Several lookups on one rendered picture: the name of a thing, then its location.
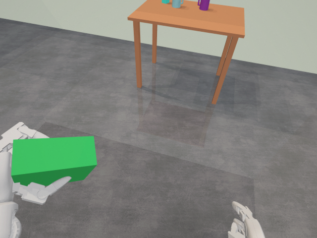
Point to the sponge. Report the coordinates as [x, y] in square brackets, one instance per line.
[45, 160]

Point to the left robot hand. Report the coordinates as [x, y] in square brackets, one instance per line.
[34, 192]

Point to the right robot hand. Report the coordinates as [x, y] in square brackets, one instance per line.
[249, 229]

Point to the left robot forearm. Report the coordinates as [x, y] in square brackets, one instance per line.
[10, 226]

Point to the table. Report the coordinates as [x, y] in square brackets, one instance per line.
[218, 19]

